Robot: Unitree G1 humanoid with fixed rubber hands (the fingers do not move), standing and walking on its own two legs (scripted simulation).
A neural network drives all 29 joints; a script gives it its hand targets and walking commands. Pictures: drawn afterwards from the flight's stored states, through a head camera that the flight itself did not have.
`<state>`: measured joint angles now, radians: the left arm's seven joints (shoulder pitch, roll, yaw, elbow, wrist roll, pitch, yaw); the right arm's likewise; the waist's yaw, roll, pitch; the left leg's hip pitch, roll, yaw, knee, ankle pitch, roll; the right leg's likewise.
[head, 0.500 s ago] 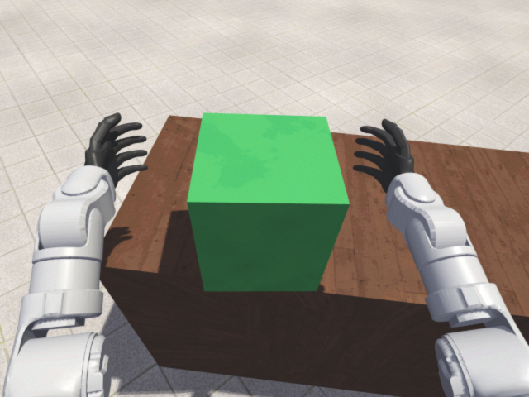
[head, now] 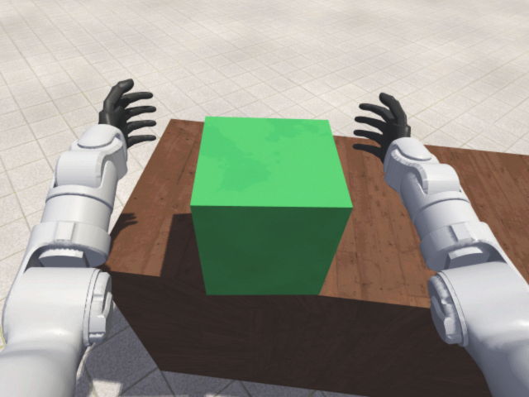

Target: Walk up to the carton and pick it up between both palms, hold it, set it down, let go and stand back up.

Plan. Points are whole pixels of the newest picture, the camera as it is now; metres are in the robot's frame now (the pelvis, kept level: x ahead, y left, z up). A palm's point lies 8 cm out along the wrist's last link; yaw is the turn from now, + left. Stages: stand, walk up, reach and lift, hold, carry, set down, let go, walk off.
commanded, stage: reach and lift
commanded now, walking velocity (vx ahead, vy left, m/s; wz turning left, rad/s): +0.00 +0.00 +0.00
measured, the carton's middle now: (265, 210) +0.42 -0.01 +0.04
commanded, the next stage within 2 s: none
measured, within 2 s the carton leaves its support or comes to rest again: neither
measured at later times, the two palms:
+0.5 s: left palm (139, 192) +0.43 +0.20 +0.09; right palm (357, 190) +0.41 -0.16 +0.10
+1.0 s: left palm (157, 193) +0.43 +0.17 +0.08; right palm (355, 192) +0.42 -0.16 +0.09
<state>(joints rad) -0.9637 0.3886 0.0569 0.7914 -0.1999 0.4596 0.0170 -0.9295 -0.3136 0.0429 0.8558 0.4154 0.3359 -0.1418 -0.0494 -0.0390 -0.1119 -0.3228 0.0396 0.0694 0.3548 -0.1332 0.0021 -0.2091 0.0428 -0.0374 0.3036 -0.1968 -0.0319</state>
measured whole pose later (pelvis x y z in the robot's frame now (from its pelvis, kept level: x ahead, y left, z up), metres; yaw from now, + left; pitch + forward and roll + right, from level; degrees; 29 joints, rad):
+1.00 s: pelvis -0.01 +0.01 -0.01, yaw +0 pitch +16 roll -2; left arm -0.96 0.19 0.06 1.27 -0.13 -0.15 0.08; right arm -0.91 -0.15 -0.06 1.17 0.25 -0.07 -0.15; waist -0.04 -0.03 -0.22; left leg -0.62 0.05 0.06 0.50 -0.16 0.01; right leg -0.51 0.04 -0.05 0.46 -0.24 -0.03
